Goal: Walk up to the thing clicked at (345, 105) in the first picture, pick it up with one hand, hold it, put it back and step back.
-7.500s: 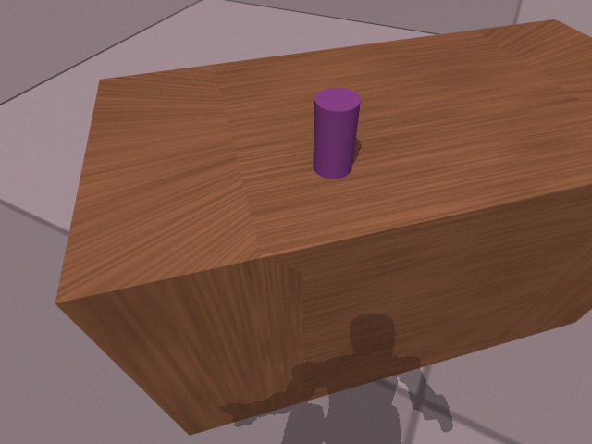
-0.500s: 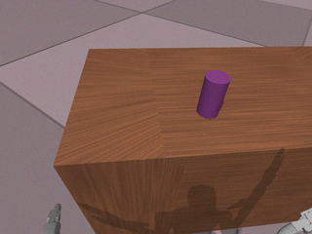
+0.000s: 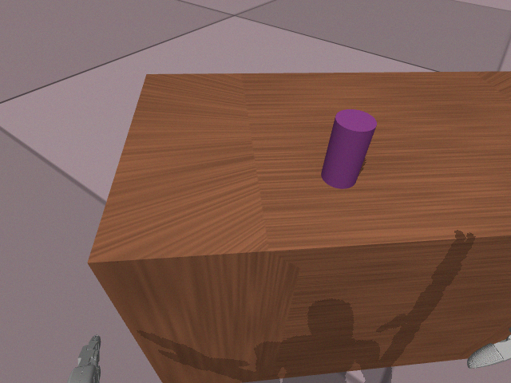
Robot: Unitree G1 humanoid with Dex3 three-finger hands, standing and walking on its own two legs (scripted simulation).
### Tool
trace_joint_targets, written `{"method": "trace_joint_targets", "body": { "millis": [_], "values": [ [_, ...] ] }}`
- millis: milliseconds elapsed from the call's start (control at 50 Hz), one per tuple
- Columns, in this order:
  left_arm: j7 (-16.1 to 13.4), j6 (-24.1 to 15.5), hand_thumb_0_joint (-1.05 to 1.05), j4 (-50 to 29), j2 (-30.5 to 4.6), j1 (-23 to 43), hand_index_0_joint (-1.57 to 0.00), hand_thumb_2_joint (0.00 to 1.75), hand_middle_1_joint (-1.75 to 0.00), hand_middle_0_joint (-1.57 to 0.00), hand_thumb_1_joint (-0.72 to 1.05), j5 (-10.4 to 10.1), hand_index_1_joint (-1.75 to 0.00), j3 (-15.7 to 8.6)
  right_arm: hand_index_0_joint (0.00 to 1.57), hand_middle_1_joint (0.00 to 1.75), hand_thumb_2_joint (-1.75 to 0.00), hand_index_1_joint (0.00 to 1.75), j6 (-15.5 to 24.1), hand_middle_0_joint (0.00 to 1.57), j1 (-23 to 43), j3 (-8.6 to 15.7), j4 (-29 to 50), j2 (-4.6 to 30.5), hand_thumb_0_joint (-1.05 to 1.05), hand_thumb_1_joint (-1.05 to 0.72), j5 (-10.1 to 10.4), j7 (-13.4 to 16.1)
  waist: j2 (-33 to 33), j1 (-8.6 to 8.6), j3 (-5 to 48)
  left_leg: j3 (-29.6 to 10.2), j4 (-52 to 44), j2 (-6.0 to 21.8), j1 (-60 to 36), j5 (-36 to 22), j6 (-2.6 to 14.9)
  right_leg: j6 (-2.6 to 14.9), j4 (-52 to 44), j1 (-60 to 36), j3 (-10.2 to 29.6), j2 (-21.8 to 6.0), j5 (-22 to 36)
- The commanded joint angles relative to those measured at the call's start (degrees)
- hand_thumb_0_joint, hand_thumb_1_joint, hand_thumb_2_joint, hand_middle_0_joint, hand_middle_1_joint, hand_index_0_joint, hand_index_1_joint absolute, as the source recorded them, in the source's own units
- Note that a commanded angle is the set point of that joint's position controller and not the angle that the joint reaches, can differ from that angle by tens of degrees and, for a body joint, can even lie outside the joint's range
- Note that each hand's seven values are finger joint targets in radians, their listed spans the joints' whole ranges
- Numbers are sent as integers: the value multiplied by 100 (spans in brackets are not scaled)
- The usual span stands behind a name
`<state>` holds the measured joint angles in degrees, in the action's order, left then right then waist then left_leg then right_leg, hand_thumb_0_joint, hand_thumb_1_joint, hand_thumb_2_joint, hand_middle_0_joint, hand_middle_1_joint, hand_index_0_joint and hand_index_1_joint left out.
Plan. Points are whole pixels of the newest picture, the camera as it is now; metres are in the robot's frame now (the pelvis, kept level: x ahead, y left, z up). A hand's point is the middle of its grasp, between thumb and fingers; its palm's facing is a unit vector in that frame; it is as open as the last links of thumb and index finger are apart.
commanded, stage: rise first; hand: right
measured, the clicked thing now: (346, 150) +0.53 -0.19 +0.09
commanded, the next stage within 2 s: go down in 0.16 s
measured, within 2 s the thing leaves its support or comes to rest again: neither
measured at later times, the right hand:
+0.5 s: hand out of the picture +0.20 -0.26 +0.19, palm faces +0.44 +0.79 -0.42, open 17.4 cm
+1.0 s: hand (508, 194) +0.31 -0.32 +0.19, palm faces +0.23 +0.94 -0.24, open 17.4 cm
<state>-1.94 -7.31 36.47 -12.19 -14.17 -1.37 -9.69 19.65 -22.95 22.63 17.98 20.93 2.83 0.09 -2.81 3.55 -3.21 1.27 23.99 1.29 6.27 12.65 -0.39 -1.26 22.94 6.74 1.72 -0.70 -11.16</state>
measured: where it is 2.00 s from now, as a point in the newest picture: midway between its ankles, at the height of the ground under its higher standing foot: outside the picture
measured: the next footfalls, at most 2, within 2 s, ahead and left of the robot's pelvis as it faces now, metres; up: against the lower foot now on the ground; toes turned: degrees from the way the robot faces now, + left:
none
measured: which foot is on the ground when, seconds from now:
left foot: down 0.00-1.00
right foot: down 0.00-1.00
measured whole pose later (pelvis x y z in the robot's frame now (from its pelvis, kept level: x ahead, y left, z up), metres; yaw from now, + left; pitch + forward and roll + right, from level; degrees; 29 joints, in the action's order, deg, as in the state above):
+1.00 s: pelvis +0.02 +0.00 +0.00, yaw +0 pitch -1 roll +0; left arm -8.4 -8.3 44.2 -13.3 -11.2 -1.4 -3.2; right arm 4.5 8.8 31.2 -16.7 31.2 13.0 -22.4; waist -2.2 1.3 2.0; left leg 1.0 25.9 1.3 10.4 14.5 -0.6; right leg -1.1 25.4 11.0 1.4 -0.7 -13.4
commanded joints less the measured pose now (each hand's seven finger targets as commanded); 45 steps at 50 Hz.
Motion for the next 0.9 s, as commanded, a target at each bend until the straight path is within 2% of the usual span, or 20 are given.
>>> {"method": "trace_joint_targets", "body": {
  "millis": [0, 40, 100, 120, 180, 240, 260, 280, 320, 380, 420, 520, 580, 600, 640, 660, 700, 800, 820, 880],
  "values": [
    [-3, -341, 0, -938, -529, 634, -4, 7, -5, -5, -57, 1, -6, 10, 5, 6, -4, 6, 391, 4, 473, 598, 1304, 1013, 0, 58, 98, 117, -97, 65, 401, 268, -492, -115, 12, -260, 77, 185, -443, 55, -315, 147, 413],
    [-40, -318, 0, -876, -772, 597, -4, 7, -5, -5, -57, 7, -6, -252, 5, 6, -5, 6, 398, 4, 500, 713, 1316, 1124, 0, 56, 115, 127, -75, 16, 365, 269, -501, -124, 49, -230, 77, 188, -445, 37, -298, 137, 374],
    [-29, -297, 0, -807, -729, 571, -5, 7, -5, -5, -57, 6, -6, -248, 5, 6, -5, 6, 402, 4, 507, 818, 1366, 1199, 0, 58, 118, 130, -72, 44, 343, 250, -525, -88, 55, -262, 66, 195, -405, 34, -317, 168, 425],
    [-5, -301, 0, -790, -576, 521, -5, 7, -5, -5, -57, -3, -6, -101, 5, 6, -5, 6, 415, 4, 439, 697, 1397, 1040, 0, 56, 130, 106, -21, 53, 270, 271, -502, -108, 68, -268, 66, 194, -417, 57, -314, 157, 423],
    [-36, -297, 0, -931, -885, 528, -5, 8, -5, -5, -57, 8, -6, -397, 5, 6, -5, 6, 402, 5, 482, 813, 1420, 1181, 0, 56, 126, 111, 50, -47, 459, 281, -468, -123, 16, -435, 63, 195, -394, -64, -286, 123, 582],
    [1, -264, 0, -673, -557, 515, -5, 8, -5, -5, -57, -11, -6, -139, 5, 6, -5, 6, 390, 5, 491, 797, 1406, 1147, 0, 56, 122, 89, -29, 28, 397, 243, -467, -67, 34, -602, 42, 205, -326, -53, -327, 181, 725],
    [-6, -262, 0, -751, -645, 491, -6, 1, -5, -5, -50, -12, -4, -211, 5, 5, -4, 5, 387, 5, 489, 808, 1411, 1156, 0, 48, 126, 86, 67, -6, 448, 258, -445, -85, 21, -656, 37, 204, -318, -82, -316, 159, 795],
    [23, -302, 0, -863, -563, 724, -4, 5, -4, -5, -55, 129, -5, -167, 6, 4, -2, 4, 549, 6, 168, 595, 959, 618, 0, 51, 4, 27, 761, -169, 631, 259, -292, -189, 136, -778, -60, 216, -193, -150, -209, 134, 798],
    [-27, -308, 0, -928, -856, 778, -4, 5, -4, -5, -55, 134, -5, -411, 6, 4, -2, 4, 680, 6, 467, 1003, 1013, 1035, 0, 51, 39, 20, 537, -91, 676, 220, -308, -150, 136, -723, -62, 208, -207, -113, -230, 166, 712],
    [-72, -268, 0, -885, -782, 809, -4, 4, -4, -5, -55, 145, -5, -380, 6, 5, -3, 5, 743, 5, 902, 1154, 955, 1181, 0, 51, 124, -52, 364, -85, 798, 146, -314, -75, 81, -795, -70, 209, -135, -108, -253, 238, 735],
    [-131, -255, 0, -657, -955, 752, -4, 4, -4, -5, -55, 135, -5, -584, 6, 4, -2, 4, 718, 6, 1035, 1192, 807, 1278, 0, 50, 172, -108, 44, -161, 552, 126, -345, -78, 269, -581, -41, 189, -207, -69, -268, 240, 499],
    [-160, -231, 0, -144, -450, 1100, -4, 4, -4, -5, -55, 94, -5, -37, 6, 4, -2, 4, 452, 6, 1891, 1010, 477, 1400, 0, 49, 289, -460, -422, -197, 134, 127, -432, -104, 560, -53, -6, 177, -318, 292, -208, 221, -107],
    [-249, -273, 0, -428, -275, 1385, -4, 4, -4, -5, -55, 71, -4, 332, 6, 4, -2, 4, 220, 6, 2316, 1007, 43, 1505, 0, 52, 437, -711, -194, -224, 431, 86, -478, -91, 415, -122, -42, 194, -264, 231, -197, 213, -43],
    [-325, -278, 0, -364, -480, 1431, -5, 4, -4, -5, -54, 70, -4, 166, 6, 4, -2, 4, 139, 5, 2578, 1114, -200, 1701, 0, 51, 499, -789, -30, -266, 637, 64, -467, -78, 369, -262, -59, 211, -211, 135, -183, 209, 83],
    [-441, -302, 0, -445, -615, 1389, -5, 4, -4, -5, -55, 71, -4, 233, 6, 4, -2, 4, -34, 5, 3011, 1340, -659, 2074, 0, 52, 650, -985, -11, -250, 935, 47, -435, -42, 203, -522, -91, 212, -152, 50, -176, 223, 309],
    [-518, -314, 0, -542, -856, 1341, -4, 4, -4, -5, -55, 79, -4, 92, 5, 4, -3, 4, -149, 5, 3311, 1409, -902, 2204, 0, 53, 729, -1070, 104, -342, 1164, 32, -401, -37, 179, -675, -97, 214, -126, -72, -161, 204, 436],
    [-645, -354, 0, -620, -1198, 1225, -4, 4, -4, -5, -55, 81, -4, -139, 5, 4, -2, 4, -327, 5, 3755, 1562, -1232, 2475, 0, 51, 877, -1237, 128, -347, 1366, 83, -329, -32, 153, -880, -87, 209, -114, -186, -134, 199, 620],
    [-698, -403, 0, -321, -722, 578, -4, 5, -4, -5, -56, -2, -5, 366, 6, 4, -2, 4, -772, 6, 4148, 1516, -2002, 2683, 0, 48, 1078, -1781, -227, -240, 1355, 217, -168, -68, 242, -1186, -5, 196, -95, -194, -116, 192, 999],
    [-678, -385, 0, -200, -576, 597, -4, 6, -4, -5, -57, -22, -5, 555, 6, 4, -1, 4, -885, 6, 4120, 1417, -2219, 2626, 0, 49, 1089, -1902, -263, -175, 1250, 232, -144, -88, 295, -1209, 14, 188, -118, -91, -118, 178, 1058],
    [-685, -415, 0, -46, -621, 1089, -4, 5, -4, -5, -56, -10, -5, 634, 6, 4, -2, 4, -1135, 6, 4432, 1232, -2413, 2559, 0, 52, 1165, -2170, -435, -133, 1065, 204, -151, -121, 457, -952, 65, 171, -173, 148, -96, 130, 851]
  ]
}}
